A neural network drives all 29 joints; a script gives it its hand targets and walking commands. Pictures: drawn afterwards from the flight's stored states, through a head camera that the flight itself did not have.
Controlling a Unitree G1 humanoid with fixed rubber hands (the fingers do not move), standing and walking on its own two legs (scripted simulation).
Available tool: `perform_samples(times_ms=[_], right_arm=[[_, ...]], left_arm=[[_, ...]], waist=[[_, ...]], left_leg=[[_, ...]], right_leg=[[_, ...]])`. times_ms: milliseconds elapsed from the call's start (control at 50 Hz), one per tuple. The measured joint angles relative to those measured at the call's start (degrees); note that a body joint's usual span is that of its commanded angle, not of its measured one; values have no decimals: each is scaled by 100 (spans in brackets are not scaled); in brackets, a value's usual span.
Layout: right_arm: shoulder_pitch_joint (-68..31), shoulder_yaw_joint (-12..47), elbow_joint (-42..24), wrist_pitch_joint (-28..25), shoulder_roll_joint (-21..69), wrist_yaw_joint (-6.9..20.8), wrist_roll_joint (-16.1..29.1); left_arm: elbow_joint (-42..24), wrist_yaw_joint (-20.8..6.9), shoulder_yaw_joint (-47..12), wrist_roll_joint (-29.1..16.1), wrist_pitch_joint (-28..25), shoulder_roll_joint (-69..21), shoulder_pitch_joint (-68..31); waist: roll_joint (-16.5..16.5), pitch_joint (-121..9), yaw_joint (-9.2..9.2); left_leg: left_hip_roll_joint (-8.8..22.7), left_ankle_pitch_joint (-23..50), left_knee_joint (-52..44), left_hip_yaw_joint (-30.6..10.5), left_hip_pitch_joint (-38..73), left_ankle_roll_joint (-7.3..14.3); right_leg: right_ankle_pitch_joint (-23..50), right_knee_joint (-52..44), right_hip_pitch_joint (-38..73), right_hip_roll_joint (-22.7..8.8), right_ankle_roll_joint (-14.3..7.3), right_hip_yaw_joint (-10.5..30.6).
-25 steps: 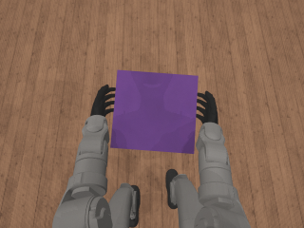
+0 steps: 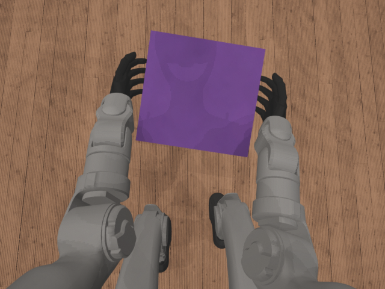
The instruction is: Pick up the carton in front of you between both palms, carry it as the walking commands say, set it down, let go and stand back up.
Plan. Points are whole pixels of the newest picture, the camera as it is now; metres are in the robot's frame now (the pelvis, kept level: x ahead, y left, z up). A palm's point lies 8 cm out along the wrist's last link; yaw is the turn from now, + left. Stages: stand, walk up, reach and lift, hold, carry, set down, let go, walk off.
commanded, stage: set down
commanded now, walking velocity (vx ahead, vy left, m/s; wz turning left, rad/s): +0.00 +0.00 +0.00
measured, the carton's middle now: (197, 102) +0.50 -0.04 -0.18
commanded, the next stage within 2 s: none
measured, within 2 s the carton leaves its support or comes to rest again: rests again in 1.56 s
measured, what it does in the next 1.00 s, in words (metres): lowers itself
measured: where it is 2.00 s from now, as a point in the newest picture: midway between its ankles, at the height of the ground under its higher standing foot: (191, 241)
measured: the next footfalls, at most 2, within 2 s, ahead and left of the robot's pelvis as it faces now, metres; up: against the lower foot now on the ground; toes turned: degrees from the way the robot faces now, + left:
none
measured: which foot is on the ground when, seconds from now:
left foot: down 0.00-1.00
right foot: down 0.00-1.00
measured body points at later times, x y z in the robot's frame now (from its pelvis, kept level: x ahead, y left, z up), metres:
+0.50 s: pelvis -0.03 -0.01 -0.11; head +0.32 +0.00 +0.17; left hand +0.56 +0.10 -0.25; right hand +0.47 -0.18 -0.25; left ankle +0.04 +0.10 -0.56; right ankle +0.11 -0.13 -0.56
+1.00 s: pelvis -0.02 +0.01 -0.19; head +0.37 +0.04 +0.03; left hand +0.60 +0.10 -0.37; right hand +0.51 -0.19 -0.35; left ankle +0.04 +0.10 -0.56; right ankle +0.11 -0.14 -0.56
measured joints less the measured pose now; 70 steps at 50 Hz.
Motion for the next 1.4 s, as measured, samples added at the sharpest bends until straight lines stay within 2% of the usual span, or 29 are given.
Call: perform_samples(times_ms=[180,340,700,780,920,1040,1180,1300,1400], right_arm=[[-550,39,-86,56,-42,-383,271],[-1142,-43,14,95,-77,-635,359],[-2498,-284,464,76,-459,-764,737],[-2988,-410,927,86,-548,-811,820],[-3456,-667,1608,-47,-796,-598,810],[-3541,-800,1832,-28,-972,-501,910],[-3572,-907,2051,-120,-999,-290,777],[-3777,-877,2295,-102,-1151,-226,646],[-3848,-907,2409,-110,-1304,-190,606]], left_arm=[[310,-20,-284,-226,43,476,-796],[714,-86,-523,-348,104,932,-1573],[1813,-52,-1516,-733,97,1869,-3468],[2147,34,-1854,-885,106,2158,-3775],[2615,35,-2367,-1098,52,2395,-4159],[2717,63,-2660,-1249,127,2387,-4324],[2922,60,-2393,-985,48,2345,-4360],[3000,-109,-2083,-787,-8,2377,-4450],[2952,-251,-1890,-635,-39,2302,-4501]], waist=[[-58,235,20],[-80,619,-38],[-146,2088,-257],[-214,2323,-389],[-336,2433,-525],[-373,2363,-566],[-339,2343,-626],[-324,2536,-632],[-398,2702,-569]], left_leg=[[33,-237,954,7,-1042,-58],[10,-385,1711,-52,-1727,-103],[-74,-666,3173,-62,-2640,10],[-88,-777,3473,-82,-2752,52],[-157,-966,3915,-135,-3008,104],[-222,-1022,4164,-188,-3232,110],[-246,-959,4250,-186,-3313,108],[-213,-889,4309,-128,-3280,126],[-196,-915,4369,-130,-3194,116]], right_leg=[[-155,915,-1080,62,-20,-24],[-257,1610,-1753,58,-45,-106],[-445,2868,-2573,13,101,-172],[-539,3112,-2656,3,143,-207],[-734,3487,-2851,-46,205,-268],[-833,3691,-3017,28,329,-236],[-781,3769,-3081,109,386,-174],[-688,3833,-3070,153,401,-122],[-694,3894,-3006,171,389,-129]])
